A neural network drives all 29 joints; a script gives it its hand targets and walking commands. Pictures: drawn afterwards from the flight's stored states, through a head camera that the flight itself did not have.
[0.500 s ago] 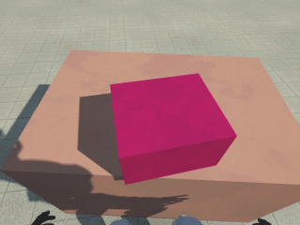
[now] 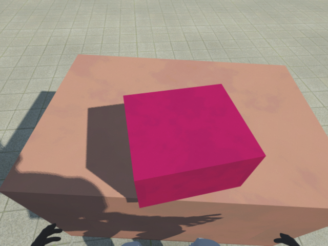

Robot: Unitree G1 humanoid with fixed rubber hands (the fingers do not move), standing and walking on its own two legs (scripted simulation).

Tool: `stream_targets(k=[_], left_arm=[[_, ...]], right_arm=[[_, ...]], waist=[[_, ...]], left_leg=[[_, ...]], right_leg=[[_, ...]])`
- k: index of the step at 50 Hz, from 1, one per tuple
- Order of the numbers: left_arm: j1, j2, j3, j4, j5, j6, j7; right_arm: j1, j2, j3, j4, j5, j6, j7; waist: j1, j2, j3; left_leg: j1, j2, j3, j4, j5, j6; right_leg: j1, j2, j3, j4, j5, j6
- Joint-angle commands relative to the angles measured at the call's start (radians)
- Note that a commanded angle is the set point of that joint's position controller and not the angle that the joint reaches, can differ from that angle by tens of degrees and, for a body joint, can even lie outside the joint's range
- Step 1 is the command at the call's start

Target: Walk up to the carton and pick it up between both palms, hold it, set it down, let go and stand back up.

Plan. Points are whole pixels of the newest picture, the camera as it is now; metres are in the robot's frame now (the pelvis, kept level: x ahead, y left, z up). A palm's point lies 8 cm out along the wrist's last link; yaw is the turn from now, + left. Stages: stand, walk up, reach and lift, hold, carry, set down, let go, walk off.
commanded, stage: walk up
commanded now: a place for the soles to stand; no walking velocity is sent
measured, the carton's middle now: (183, 141) +0.40 -0.05 -0.01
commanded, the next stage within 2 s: reach and lift in 0.20 s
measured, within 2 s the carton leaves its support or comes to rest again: neither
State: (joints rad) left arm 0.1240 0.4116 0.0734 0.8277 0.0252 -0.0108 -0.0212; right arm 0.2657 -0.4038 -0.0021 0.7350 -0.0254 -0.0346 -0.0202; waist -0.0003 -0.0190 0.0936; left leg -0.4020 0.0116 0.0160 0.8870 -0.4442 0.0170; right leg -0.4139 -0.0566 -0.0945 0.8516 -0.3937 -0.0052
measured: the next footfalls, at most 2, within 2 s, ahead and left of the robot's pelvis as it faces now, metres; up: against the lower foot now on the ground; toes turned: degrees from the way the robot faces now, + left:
none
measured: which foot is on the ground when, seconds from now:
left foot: down 0.00-1.00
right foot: down 0.00-1.00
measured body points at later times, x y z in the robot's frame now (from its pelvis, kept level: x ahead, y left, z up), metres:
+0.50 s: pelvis -0.01 -0.01 +0.00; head +0.03 +0.00 +0.45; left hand +0.19 +0.27 -0.08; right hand +0.13 -0.31 -0.08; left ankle +0.02 +0.11 -0.70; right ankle +0.04 -0.13 -0.70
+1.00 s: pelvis -0.02 -0.01 +0.02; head -0.02 +0.00 +0.47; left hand +0.16 +0.27 -0.05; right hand +0.14 -0.31 -0.04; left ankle +0.02 +0.11 -0.70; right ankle +0.04 -0.13 -0.70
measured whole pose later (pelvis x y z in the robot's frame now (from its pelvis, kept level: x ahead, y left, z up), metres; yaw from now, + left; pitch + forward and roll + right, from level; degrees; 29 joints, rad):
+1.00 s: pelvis -0.02 -0.01 +0.02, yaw -1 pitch -8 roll -2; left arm 0.20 0.30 0.07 0.50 -0.06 0.11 0.10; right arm 0.13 -0.40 -0.03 0.84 0.07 -0.28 0.15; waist 0.00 0.00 0.12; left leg -0.24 0.05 0.02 0.73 -0.36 0.00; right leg -0.25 0.00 -0.09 0.66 -0.28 -0.02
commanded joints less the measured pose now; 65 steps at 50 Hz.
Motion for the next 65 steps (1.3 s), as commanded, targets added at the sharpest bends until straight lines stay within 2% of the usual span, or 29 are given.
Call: stream_targets(k=[1,3,4,6,8,10,11,12,13,14,16,18,20,24,27,35,40,45,48,54,58,63,65], left_arm=[[-0.059,0.185,0.020,-0.031,-0.022,-0.033,0.017],[-0.043,0.178,0.019,-0.025,-0.022,-0.032,0.016],[-0.037,0.186,0.019,-0.021,-0.020,-0.033,0.015],[-0.051,0.200,0.021,-0.023,-0.017,-0.038,0.015],[-0.058,0.201,0.021,-0.030,-0.018,-0.037,0.015],[-0.059,0.191,0.018,-0.031,-0.021,-0.035,0.014],[-0.293,0.111,0.015,-0.264,0.004,0.171,0.047],[-0.253,0.090,0.009,-0.306,0.007,0.251,0.073],[-0.245,0.064,0.000,-0.340,0.013,0.296,0.076],[-0.244,0.058,0.004,-0.377,0.019,0.315,0.073],[-0.207,0.052,0.020,-0.495,0.007,0.328,0.079],[-0.142,0.033,0.028,-0.542,0.000,0.326,0.080],[-0.079,0.021,0.043,-0.553,0.001,0.315,0.082],[-0.040,0.045,0.090,-0.544,0.018,0.294,0.085],[-0.037,0.060,0.106,-0.547,0.014,0.273,0.087],[-0.065,0.000,0.077,-0.581,-0.051,0.184,0.116],[-0.079,-0.029,0.045,-0.588,-0.080,0.118,0.137],[-0.077,-0.053,0.017,-0.610,-0.104,0.062,0.150],[-0.070,-0.079,-0.004,-0.609,-0.110,0.039,0.159],[-0.065,-0.109,-0.024,-0.622,-0.123,-0.002,0.176],[-0.072,-0.127,-0.036,-0.632,-0.135,-0.027,0.190],[-0.049,-0.142,-0.043,-0.655,-0.141,-0.065,0.206],[-0.046,-0.152,-0.058,-0.676,-0.148,-0.084,0.212]], right_arm=[[-0.073,-0.219,-0.076,0.031,-0.003,-0.043,-0.001],[-0.092,-0.214,-0.072,0.020,-0.003,-0.042,0.000],[-0.099,-0.213,-0.073,0.022,-0.001,-0.040,0.000],[-0.084,-0.195,-0.070,0.023,-0.001,-0.039,0.000],[-0.073,-0.203,-0.074,0.029,-0.002,-0.038,0.001],[-0.077,-0.211,-0.074,0.027,-0.003,-0.042,0.001],[-0.387,-0.090,-0.237,0.138,-0.094,-0.217,0.057],[-0.341,-0.169,-0.231,0.181,-0.096,-0.245,0.082],[-0.313,-0.192,-0.238,0.215,-0.100,-0.255,0.091],[-0.293,-0.181,-0.248,0.207,-0.102,-0.256,0.092],[-0.245,-0.170,-0.252,0.185,-0.075,-0.264,0.087],[-0.199,-0.170,-0.238,0.169,-0.045,-0.277,0.086],[-0.159,-0.180,-0.232,0.147,-0.033,-0.294,0.093],[-0.160,-0.191,-0.221,0.079,-0.007,-0.311,0.098],[-0.160,-0.168,-0.193,0.021,0.014,-0.312,0.094],[-0.206,-0.126,-0.160,-0.070,0.060,-0.285,0.126],[-0.222,-0.142,-0.163,-0.115,0.090,-0.277,0.150],[-0.242,-0.159,-0.168,-0.171,0.122,-0.284,0.167],[-0.252,-0.182,-0.171,-0.167,0.141,-0.283,0.181],[-0.283,-0.192,-0.150,-0.186,0.190,-0.285,0.205],[-0.302,-0.194,-0.134,-0.189,0.224,-0.290,0.218],[-0.303,-0.207,-0.113,-0.216,0.277,-0.309,0.232],[-0.304,-0.220,-0.109,-0.210,0.299,-0.319,0.239]], waist=[[0.014,0.083,-0.184],[0.025,0.081,-0.183],[0.028,0.080,-0.182],[0.012,0.038,-0.180],[0.006,0.053,-0.181],[0.012,0.080,-0.183],[-0.048,0.112,-0.021],[-0.059,0.177,0.015],[-0.068,0.169,-0.017],[-0.074,0.137,-0.062],[-0.077,0.113,-0.117],[-0.073,0.068,-0.166],[-0.068,0.055,-0.194],[-0.036,-0.016,-0.198],[-0.023,-0.037,-0.187],[-0.016,-0.013,-0.098],[-0.006,0.020,-0.108],[0.002,0.022,-0.148],[-0.004,0.035,-0.145],[0.000,-0.001,-0.145],[0.003,-0.024,-0.154],[0.018,-0.049,-0.170],[0.016,-0.029,-0.176]], left_leg=[[-0.002,0.111,-0.221,-0.312,0.159,0.084],[-0.035,0.122,-0.240,-0.318,0.133,0.092],[-0.045,0.110,-0.217,-0.306,0.119,0.085],[-0.029,0.073,-0.163,-0.266,0.139,0.066],[0.007,0.073,-0.164,-0.277,0.147,0.066],[-0.001,0.097,-0.204,-0.309,0.138,0.080],[-0.218,0.062,-0.024,-0.303,-0.065,-0.048],[-0.318,0.103,-0.032,-0.312,-0.117,-0.022],[-0.325,0.124,-0.031,-0.301,-0.095,-0.001],[-0.295,0.123,-0.027,-0.284,-0.047,0.001],[-0.156,0.110,-0.031,-0.280,0.100,-0.015],[-0.013,0.078,-0.025,-0.274,0.245,-0.028],[0.061,0.062,-0.026,-0.290,0.316,-0.032],[0.069,0.024,0.003,-0.323,0.277,-0.022],[0.075,0.006,0.019,-0.348,0.263,-0.012],[0.016,0.013,0.016,-0.493,0.106,-0.002],[-0.084,0.035,0.012,-0.566,-0.023,0.015],[-0.124,0.042,0.005,-0.573,-0.082,0.019],[-0.129,0.048,-0.011,-0.586,-0.127,0.020],[-0.088,0.026,-0.019,-0.552,-0.117,0.013],[0.001,0.004,-0.020,-0.512,-0.064,-0.007],[0.087,-0.017,-0.020,-0.472,0.035,-0.027],[0.112,-0.015,-0.031,-0.472,0.055,-0.035]], right_leg=[[0.132,-0.071,0.170,-0.192,0.050,-0.076],[0.161,-0.059,0.166,-0.191,0.047,-0.071],[0.170,-0.067,0.179,-0.214,0.035,-0.074],[0.154,-0.098,0.225,-0.253,0.027,-0.091],[0.128,-0.098,0.217,-0.243,0.029,-0.091],[0.138,-0.073,0.180,-0.211,0.046,-0.076],[0.037,0.075,-0.032,-0.073,0.030,-0.056],[0.109,0.084,-0.037,0.001,0.041,-0.046],[0.173,0.089,-0.023,0.005,0.063,-0.039],[0.192,0.087,-0.011,-0.013,0.097,-0.038],[0.182,0.085,0.004,-0.075,0.168,-0.039],[0.163,0.078,0.011,-0.147,0.246,-0.040],[0.173,0.080,0.016,-0.196,0.296,-0.041],[0.249,0.088,0.036,-0.244,0.323,-0.025],[0.301,0.077,0.061,-0.278,0.329,-0.017],[0.359,0.089,0.076,-0.358,0.204,-0.005],[0.440,0.119,0.074,-0.332,0.172,0.008],[0.449,0.124,0.081,-0.318,0.141,0.016],[0.440,0.130,0.076,-0.309,0.127,0.019],[0.356,0.111,0.098,-0.339,0.056,0.014],[0.245,0.087,0.115,-0.389,0.011,-0.001],[0.155,0.071,0.125,-0.425,0.045,-0.009],[0.142,0.078,0.113,-0.417,0.089,-0.013]])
